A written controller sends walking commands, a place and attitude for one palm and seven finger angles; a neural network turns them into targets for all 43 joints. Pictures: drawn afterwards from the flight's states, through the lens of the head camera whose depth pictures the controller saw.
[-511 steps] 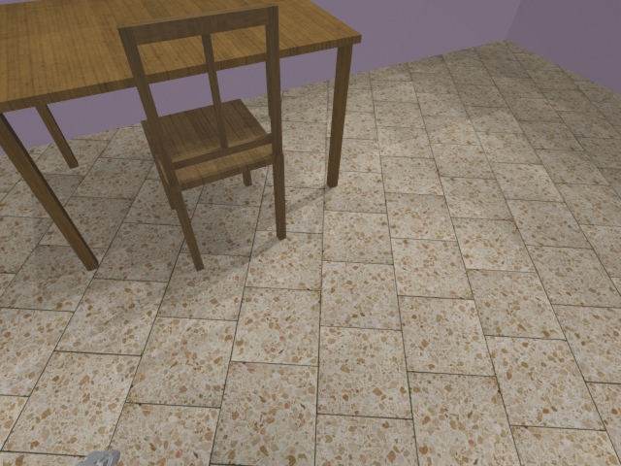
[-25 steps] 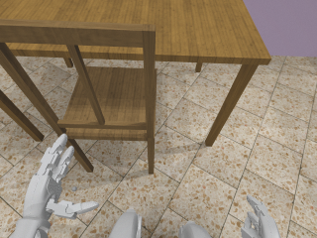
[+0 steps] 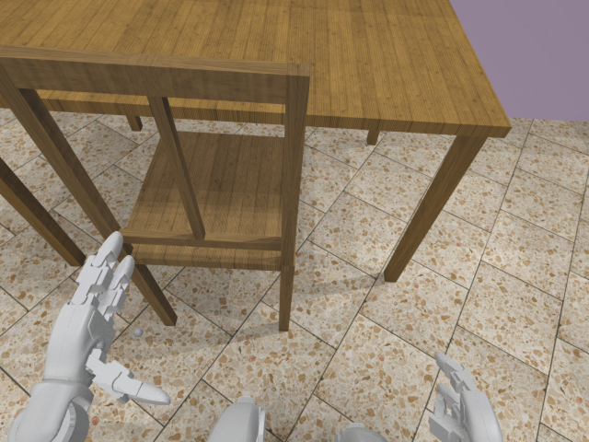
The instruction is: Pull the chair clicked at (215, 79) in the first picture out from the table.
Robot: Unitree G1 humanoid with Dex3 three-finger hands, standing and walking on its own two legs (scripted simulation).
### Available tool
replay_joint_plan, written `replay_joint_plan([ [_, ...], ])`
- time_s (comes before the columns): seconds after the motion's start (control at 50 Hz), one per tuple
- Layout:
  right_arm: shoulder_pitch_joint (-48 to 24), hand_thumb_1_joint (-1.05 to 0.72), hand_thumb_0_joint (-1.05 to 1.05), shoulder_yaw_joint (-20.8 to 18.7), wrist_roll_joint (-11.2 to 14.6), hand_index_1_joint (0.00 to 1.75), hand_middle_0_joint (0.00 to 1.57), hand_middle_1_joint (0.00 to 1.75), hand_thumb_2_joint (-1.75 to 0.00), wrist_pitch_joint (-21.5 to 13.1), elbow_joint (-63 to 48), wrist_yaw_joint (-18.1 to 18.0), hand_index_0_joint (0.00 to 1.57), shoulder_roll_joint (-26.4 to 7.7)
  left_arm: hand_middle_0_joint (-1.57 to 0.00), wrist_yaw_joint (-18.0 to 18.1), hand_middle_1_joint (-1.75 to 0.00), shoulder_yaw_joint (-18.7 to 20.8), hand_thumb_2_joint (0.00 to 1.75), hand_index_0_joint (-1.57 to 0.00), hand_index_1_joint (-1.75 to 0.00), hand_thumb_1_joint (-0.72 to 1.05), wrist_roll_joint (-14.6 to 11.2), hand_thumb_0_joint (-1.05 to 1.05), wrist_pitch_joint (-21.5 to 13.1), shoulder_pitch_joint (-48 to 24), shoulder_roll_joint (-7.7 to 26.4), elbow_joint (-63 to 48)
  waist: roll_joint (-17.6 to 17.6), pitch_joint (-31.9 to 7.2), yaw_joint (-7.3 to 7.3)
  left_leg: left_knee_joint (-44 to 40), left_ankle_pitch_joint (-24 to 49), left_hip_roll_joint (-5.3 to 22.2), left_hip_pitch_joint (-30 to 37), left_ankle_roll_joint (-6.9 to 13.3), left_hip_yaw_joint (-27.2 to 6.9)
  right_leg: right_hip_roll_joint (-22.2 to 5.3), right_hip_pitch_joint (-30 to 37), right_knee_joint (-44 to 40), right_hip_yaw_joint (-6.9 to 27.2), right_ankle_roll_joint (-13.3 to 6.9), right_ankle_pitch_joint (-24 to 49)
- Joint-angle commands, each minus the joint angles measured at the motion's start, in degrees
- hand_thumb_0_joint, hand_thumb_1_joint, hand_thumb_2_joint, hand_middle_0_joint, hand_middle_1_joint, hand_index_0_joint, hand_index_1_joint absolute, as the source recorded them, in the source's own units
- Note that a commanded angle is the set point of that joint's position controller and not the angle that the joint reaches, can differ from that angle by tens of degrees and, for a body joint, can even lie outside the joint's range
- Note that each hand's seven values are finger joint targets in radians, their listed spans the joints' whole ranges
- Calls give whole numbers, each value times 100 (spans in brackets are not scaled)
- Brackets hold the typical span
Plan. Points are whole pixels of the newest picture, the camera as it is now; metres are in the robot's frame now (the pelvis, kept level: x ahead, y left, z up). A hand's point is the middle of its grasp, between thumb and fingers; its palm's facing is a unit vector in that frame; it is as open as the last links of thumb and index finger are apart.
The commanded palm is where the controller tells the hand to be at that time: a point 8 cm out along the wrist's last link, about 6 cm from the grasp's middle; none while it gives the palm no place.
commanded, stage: raise the hand toward the chair's back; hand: left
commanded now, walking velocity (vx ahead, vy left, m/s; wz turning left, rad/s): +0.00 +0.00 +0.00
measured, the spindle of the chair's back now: (183, 180) +0.50 +0.22 +0.02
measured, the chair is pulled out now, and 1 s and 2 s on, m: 0.00 0.00 0.00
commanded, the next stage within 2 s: aim the fingers beside a spindle in 0.54 s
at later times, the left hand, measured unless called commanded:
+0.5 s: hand (153, 323) +0.25 +0.19 +0.05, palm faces +0.03 -1.00 -0.05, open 16.9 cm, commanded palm +0.23 +0.25 +0.05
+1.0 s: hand (162, 308) +0.27 +0.19 +0.04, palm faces +0.01 -1.00 -0.04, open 16.9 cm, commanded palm +0.25 +0.25 +0.04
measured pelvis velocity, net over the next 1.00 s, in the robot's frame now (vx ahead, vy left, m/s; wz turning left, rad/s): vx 0.00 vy -0.02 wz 0.00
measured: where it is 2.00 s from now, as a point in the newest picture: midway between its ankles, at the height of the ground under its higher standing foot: outside the picture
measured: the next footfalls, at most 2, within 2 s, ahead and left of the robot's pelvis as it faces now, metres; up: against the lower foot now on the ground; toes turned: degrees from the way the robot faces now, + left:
none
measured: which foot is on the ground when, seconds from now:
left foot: down 0.00-1.00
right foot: down 0.00-1.00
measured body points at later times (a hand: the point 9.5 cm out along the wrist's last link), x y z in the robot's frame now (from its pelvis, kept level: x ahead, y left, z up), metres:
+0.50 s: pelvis +0.00 -0.01 +0.00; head +0.07 +0.00 +0.45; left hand +0.24 +0.24 +0.05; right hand +0.17 -0.26 -0.08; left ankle +0.04 +0.10 -0.65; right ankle -0.01 -0.12 -0.65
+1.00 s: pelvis +0.00 -0.02 +0.00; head +0.07 -0.01 +0.44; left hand +0.26 +0.24 +0.04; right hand +0.17 -0.27 -0.09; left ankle +0.04 +0.10 -0.65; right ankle -0.01 -0.12 -0.65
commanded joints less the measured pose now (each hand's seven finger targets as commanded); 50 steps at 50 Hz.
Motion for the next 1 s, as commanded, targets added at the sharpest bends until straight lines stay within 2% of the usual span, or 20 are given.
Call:
replay_joint_plan([
  [0.0,-139,-90,0,-419,39,30,20,30,-90,-286,-792,-84,20,-872,-6,14,-8,438,30,-6,-8,-50,-139,0,-381,-478,764,-1057,303,-1178,-73,-1185,1215,-33,1693,-66,-293,149,84,-894,17,-130,1116],
  [0.16,-127,-90,0,-453,37,30,20,30,-90,-283,-762,-72,20,-888,-6,48,-8,525,30,-6,-8,-50,-153,0,-416,-347,838,-878,209,-1195,-39,-1162,1310,-55,1579,-35,-200,135,268,-962,83,-116,1246],
  [0.2,-130,-90,0,-455,43,30,20,30,-90,-291,-771,-58,20,-877,-6,73,-8,469,30,-6,-8,-50,-150,0,-477,-409,783,-984,343,-1222,-49,-1154,1316,-60,1630,-45,-177,118,256,-953,94,-115,1254],
  [0.24,-138,-90,0,-461,41,30,20,30,-90,-285,-761,-58,20,-871,-6,103,-8,464,30,-6,-8,-50,-147,0,-522,-414,759,-911,225,-1117,-69,-1151,1213,-59,1556,-44,-172,117,220,-973,101,-107,1183],
  [0.3,-132,-90,0,-472,32,30,20,30,-90,-288,-741,-52,20,-865,-6,115,-8,487,30,-6,-8,-50,-142,0,-609,-455,809,-980,302,-1249,-79,-1074,1362,-74,1595,-26,-122,98,281,-958,155,-100,1359],
  [0.32,-121,-90,0,-471,34,30,20,30,-90,-283,-727,-52,20,-864,-6,114,-8,492,30,-6,-8,-50,-141,0,-624,-446,797,-940,213,-1249,-79,-1074,1380,-63,1591,-30,-132,107,288,-945,145,-100,1381],
  [0.36,-128,-90,0,-472,44,30,20,30,-90,-269,-713,-56,20,-862,-6,98,-8,475,30,-6,-8,-50,-139,0,-613,-418,790,-836,172,-1153,-96,-1050,1323,-68,1503,-15,-118,119,289,-971,166,-100,1350],
  [0.52,-157,-90,0,-459,50,30,20,30,-90,-256,-731,-67,20,-846,-6,43,-8,463,30,-6,-8,-50,-157,0,-603,-545,796,-952,205,-1288,-98,-1005,1390,-82,1558,3,-91,91,383,-982,214,-80,1499],
  [0.54,-157,-90,0,-463,52,30,20,30,-90,-243,-730,-74,20,-835,-6,43,-8,483,30,-6,-8,-50,-157,0,-572,-459,784,-793,99,-1213,-102,-988,1361,-89,1490,6,-67,92,394,-1006,233,-67,1506],
  [0.7,-175,-90,0,-438,41,30,20,30,-90,-239,-637,-86,20,-845,-6,-58,-8,625,30,-6,-8,-50,-199,0,-645,-884,882,-437,12,-1091,-155,-801,1163,-109,1147,19,-22,61,341,-1031,398,-44,1353],
  [0.72,-171,-90,0,-447,45,30,20,30,-90,-245,-625,-89,20,-858,-6,-84,-8,701,30,-6,-8,-50,-205,0,-675,-897,954,-448,116,-1225,-110,-793,1212,-109,1172,14,-17,61,383,-986,401,-57,1387],
  [0.74,-181,-90,0,-429,45,30,20,30,-90,-256,-650,-80,20,-848,-6,-132,-8,567,30,-6,-8,-50,-223,0,-677,-933,831,-429,157,-1207,-125,-808,1218,-119,1202,15,-27,60,353,-974,380,-60,1404],
  [0.76,-187,-90,0,-446,44,30,20,30,-90,-246,-625,-86,20,-860,-6,-144,-8,689,30,-6,-8,-50,-232,0,-660,-947,954,-338,107,-1210,-124,-764,1210,-106,1125,25,-19,65,369,-987,418,-54,1386],
  [0.78,-166,-90,0,-428,53,30,20,30,-90,-249,-612,-84,20,-879,-6,-173,-8,642,30,-6,-8,-50,-221,0,-688,-1166,964,-370,212,-1246,-154,-760,1226,-104,1176,26,-24,61,308,-958,408,-59,1399],
  [0.8,-162,-90,0,-423,49,30,20,30,-90,-263,-602,-87,20,-879,-6,-200,-8,545,30,-6,-8,-50,-231,0,-683,-1297,893,-323,149,-1246,-197,-723,1232,-105,1168,36,-20,58,290,-956,440,-47,1437],
  [0.84,-126,-90,0,-435,52,30,20,30,-90,-275,-567,-102,20,-903,-6,-223,-8,613,30,-6,-8,-50,-243,0,-703,-1430,958,-245,154,-1300,-188,-725,1190,-90,1174,28,-38,64,235,-932,418,-51,1358],
  [0.88,-125,-90,0,-450,47,30,20,30,-90,-287,-563,-90,20,-904,-6,-219,-8,681,30,-6,-8,-50,-237,0,-719,-1323,1019,-278,311,-1501,-101,-744,1382,-87,1290,26,-44,65,297,-846,383,-77,1542],
  [0.9,-141,-90,0,-449,39,30,20,30,-90,-285,-591,-75,20,-886,-6,-216,-8,612,30,-6,-8,-50,-253,0,-687,-1209,910,-248,295,-1513,-78,-761,1419,-97,1304,21,-29,56,345,-845,370,-71,1597],
  [0.92,-124,-90,0,-453,52,30,20,30,-90,-271,-569,-68,20,-902,-6,-195,-8,624,30,-6,-8,-50,-240,0,-671,-1294,942,-181,175,-1436,-128,-758,1410,-86,1269,22,-43,68,287,-843,346,-64,1596],
  [0.98,-101,-90,0,-466,32,30,20,30,-90,-210,-526,-59,20,-917,-6,-132,-8,816,30,-6,-8,-50,-224,0,-620,-1347,1057,139,-27,-1378,-104,-711,1327,-91,1044,22,-37,70,280,-808,373,-47,1548],
])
